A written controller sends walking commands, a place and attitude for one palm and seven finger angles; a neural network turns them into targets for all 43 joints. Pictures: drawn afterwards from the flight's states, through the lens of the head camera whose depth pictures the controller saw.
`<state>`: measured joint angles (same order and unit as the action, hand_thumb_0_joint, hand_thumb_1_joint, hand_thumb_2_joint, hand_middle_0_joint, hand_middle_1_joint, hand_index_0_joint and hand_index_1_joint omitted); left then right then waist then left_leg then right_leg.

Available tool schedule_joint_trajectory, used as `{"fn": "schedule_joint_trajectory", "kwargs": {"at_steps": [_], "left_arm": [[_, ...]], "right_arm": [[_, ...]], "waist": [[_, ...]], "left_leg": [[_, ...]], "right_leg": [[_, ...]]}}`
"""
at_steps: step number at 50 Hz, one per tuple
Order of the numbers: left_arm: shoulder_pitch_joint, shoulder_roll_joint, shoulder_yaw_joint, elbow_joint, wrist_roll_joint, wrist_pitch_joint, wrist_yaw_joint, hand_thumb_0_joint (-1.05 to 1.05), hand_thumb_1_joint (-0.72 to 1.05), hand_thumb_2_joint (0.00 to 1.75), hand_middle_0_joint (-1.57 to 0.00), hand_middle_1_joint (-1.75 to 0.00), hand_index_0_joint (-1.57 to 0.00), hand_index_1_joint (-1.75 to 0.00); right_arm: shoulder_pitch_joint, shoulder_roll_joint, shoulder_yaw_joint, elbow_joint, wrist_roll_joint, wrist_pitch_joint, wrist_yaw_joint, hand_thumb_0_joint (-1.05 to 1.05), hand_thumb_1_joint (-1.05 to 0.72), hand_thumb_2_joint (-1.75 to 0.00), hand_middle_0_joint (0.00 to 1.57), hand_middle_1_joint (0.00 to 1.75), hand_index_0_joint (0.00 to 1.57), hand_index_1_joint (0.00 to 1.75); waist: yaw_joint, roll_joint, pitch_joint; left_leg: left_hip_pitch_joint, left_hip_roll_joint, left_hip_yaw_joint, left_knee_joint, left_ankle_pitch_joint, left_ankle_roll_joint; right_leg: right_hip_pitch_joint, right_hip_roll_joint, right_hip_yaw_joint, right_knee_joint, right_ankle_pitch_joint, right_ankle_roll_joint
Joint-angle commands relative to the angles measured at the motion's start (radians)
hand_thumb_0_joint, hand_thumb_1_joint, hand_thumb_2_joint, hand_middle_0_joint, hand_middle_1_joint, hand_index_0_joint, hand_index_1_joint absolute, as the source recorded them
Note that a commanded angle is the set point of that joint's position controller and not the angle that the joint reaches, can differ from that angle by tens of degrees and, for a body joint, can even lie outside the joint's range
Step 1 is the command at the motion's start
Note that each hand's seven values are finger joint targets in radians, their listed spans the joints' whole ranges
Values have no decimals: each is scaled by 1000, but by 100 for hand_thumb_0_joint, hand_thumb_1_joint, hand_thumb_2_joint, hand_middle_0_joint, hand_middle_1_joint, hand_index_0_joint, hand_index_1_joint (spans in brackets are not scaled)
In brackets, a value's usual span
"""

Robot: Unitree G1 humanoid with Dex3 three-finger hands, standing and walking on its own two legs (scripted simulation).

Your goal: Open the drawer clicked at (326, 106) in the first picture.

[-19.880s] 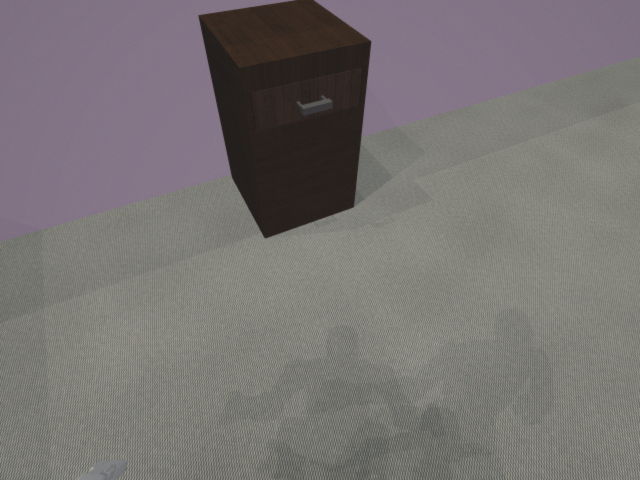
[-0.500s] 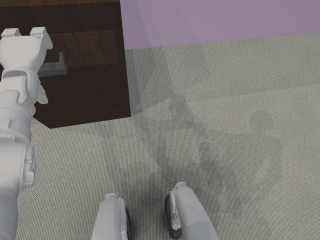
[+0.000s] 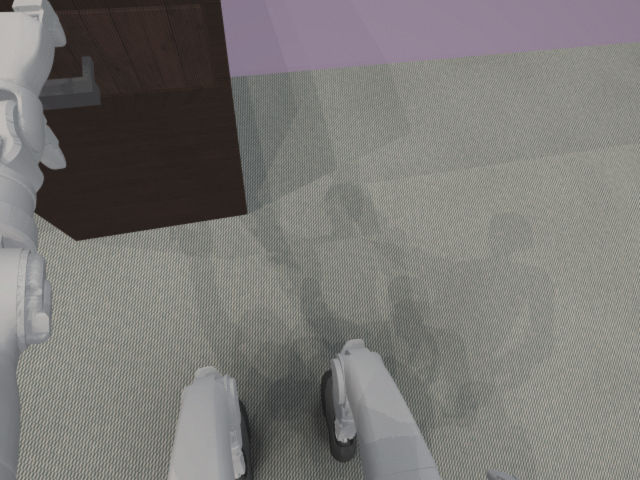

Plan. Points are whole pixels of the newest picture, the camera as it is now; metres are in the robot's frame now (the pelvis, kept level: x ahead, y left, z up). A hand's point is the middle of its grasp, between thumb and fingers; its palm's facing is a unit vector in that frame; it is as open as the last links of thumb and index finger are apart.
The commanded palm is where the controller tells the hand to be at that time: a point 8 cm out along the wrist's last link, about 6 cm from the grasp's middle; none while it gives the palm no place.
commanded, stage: lower the fingers behind the handle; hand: left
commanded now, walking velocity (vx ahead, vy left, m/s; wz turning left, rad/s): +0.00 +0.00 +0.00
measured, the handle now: (49, 81) +0.63 +0.26 -0.02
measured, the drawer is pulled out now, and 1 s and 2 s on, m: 0.00 0.00 0.00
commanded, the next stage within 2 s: lift the fingers back up to retry in 0.94 s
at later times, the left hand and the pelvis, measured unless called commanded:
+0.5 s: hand (40, 111) +0.57 +0.26 -0.01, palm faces -0.08 +0.07 -0.99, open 13.9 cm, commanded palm +0.58 +0.23 +0.00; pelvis -0.02 +0.00 -0.04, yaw -1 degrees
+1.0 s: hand (42, 107) +0.58 +0.26 -0.01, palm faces -0.05 +0.03 -1.00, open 13.9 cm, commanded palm +0.58 +0.23 +0.00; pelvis -0.02 +0.00 -0.04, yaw +0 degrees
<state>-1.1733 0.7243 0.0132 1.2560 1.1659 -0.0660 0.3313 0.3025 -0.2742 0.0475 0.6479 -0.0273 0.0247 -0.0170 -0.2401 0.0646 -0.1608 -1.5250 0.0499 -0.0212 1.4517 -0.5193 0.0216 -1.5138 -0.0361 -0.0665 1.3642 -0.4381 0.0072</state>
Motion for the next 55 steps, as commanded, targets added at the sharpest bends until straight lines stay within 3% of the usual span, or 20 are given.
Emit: {"fn": "schedule_joint_trajectory", "kwargs": {"at_steps": [1,7,9,20,21,24,25,27,28,31,36,38,40,43,45,50,53,55], "left_arm": [[-311,213,11,-52,11,40,-40,0,-50,30,-30,-120,-30,-120],[-326,236,-4,-32,9,63,-63,0,-50,30,-30,-120,-30,-120],[-325,261,3,-27,9,70,-73,0,-50,30,-30,-120,-30,-120],[-315,230,-44,8,11,52,-121,0,-50,30,-30,-120,-30,-120],[-335,221,-42,-16,6,36,-126,0,-50,30,-30,-120,-30,-120],[-409,271,11,-183,-6,-59,-117,0,-50,30,-30,-120,-30,-120],[-370,259,13,-147,-13,-58,-107,0,-50,30,-30,-120,-30,-120],[-301,220,8,-97,-32,-43,-101,0,-50,30,-30,-120,-30,-120],[-304,238,19,-104,-25,-38,-94,0,-50,30,-30,-120,-30,-120],[-334,226,14,-121,-11,-3,-68,0,-50,30,-30,-120,-30,-120],[-372,206,-10,-93,-8,78,-56,0,-50,30,-30,-120,-30,-120],[-393,217,-21,-96,0,98,-66,0,-50,30,-30,-120,-30,-120],[-378,233,-21,-66,0,114,-81,0,-50,30,-30,-120,-30,-120],[-386,233,-30,-87,4,101,-103,0,-50,30,-30,-120,-30,-120],[-362,231,-32,-70,8,86,-116,0,-50,30,-30,-120,-30,-120],[-319,242,-12,-96,1,28,-125,0,-50,30,-30,-120,-30,-120],[-310,252,8,-150,-7,-2,-120,0,-50,30,-30,-120,-30,-120],[-319,275,33,-203,-17,-10,-109,0,-50,30,-30,-120,-30,-120]], "right_arm": [[199,-192,-64,-30,1,-16,-15,0,-90,-90,20,30,20,30],[203,-202,-51,-32,12,-23,-22,0,-90,-90,20,30,20,30],[204,-204,-46,-33,15,-22,-27,0,-90,-90,20,30,20,30],[180,-209,-32,-49,26,-29,-44,0,-90,-90,20,30,20,30],[177,-202,-36,-49,25,-33,-46,0,-90,-90,20,30,20,30],[202,-190,-47,-45,7,-47,-47,0,-90,-90,20,30,20,30],[210,-189,-48,-41,6,-48,-44,0,-90,-90,20,30,20,30],[212,-193,-49,-43,8,-48,-39,0,-90,-90,20,30,20,30],[215,-198,-47,-42,8,-45,-38,0,-90,-90,20,30,20,30],[226,-201,-52,-32,8,-35,-28,0,-90,-90,20,30,20,30],[225,-202,-47,-21,14,-20,-23,0,-90,-90,20,30,20,30],[227,-202,-44,-14,16,-16,-23,0,-90,-90,20,30,20,30],[218,-200,-36,-17,20,-12,-26,0,-90,-90,20,30,20,30],[214,-191,-34,-23,19,-11,-27,0,-90,-90,20,30,20,30],[208,-189,-31,-28,20,-11,-31,0,-90,-90,20,30,20,30],[201,-185,-35,-39,15,-17,-33,0,-90,-90,20,30,20,30],[205,-182,-41,-48,13,-16,-32,0,-90,-90,20,30,20,30],[210,-182,-46,-54,13,-15,-30,0,-90,-90,20,30,20,30]], "waist": [[-51,64,-426],[-55,74,-428],[-57,46,-433],[-75,58,-385],[-81,47,-382],[-75,120,-464],[-71,109,-479],[-62,92,-450],[-54,96,-447],[-54,125,-489],[-69,92,-476],[-74,123,-485],[-78,80,-454],[-74,115,-457],[-79,77,-422],[-64,83,-413],[-45,106,-447],[-30,122,-506]], "left_leg": [[226,-46,-14,-183,-69,47],[175,-50,-10,-164,-120,47],[147,-51,-5,-151,-124,51],[118,-49,-22,-128,-169,47],[115,-43,-30,-121,-175,47],[113,-44,-30,-74,-149,49],[112,-46,-30,-68,-136,49],[115,-42,-37,-77,-137,45],[122,-39,-47,-86,-139,42],[175,-37,-57,-91,-107,36],[173,-38,-56,-107,-120,38],[178,-41,-47,-105,-113,39],[139,-44,-32,-103,-123,46],[135,-47,-20,-96,-110,47],[116,-46,-22,-98,-127,48],[93,-47,-12,-80,-126,49],[118,-46,-15,-83,-100,46],[151,-49,-14,-92,-77,45]], "right_leg": [[255,65,9,-175,-101,-37],[240,60,10,-152,-139,-36],[255,59,14,-149,-146,-32],[153,57,4,-105,-177,-38],[135,58,2,-95,-173,-38],[124,60,11,-56,-151,-38],[136,60,9,-48,-144,-39],[117,60,1,-46,-142,-38],[102,60,-3,-39,-140,-39],[82,57,-10,-30,-119,-42],[109,57,-11,-53,-120,-37],[121,57,-12,-57,-114,-36],[156,59,-6,-74,-125,-33],[166,59,0,-79,-120,-35],[164,61,-2,-82,-137,-34],[161,63,5,-77,-143,-35],[170,64,5,-69,-124,-37],[211,66,10,-78,-108,-36]]}}
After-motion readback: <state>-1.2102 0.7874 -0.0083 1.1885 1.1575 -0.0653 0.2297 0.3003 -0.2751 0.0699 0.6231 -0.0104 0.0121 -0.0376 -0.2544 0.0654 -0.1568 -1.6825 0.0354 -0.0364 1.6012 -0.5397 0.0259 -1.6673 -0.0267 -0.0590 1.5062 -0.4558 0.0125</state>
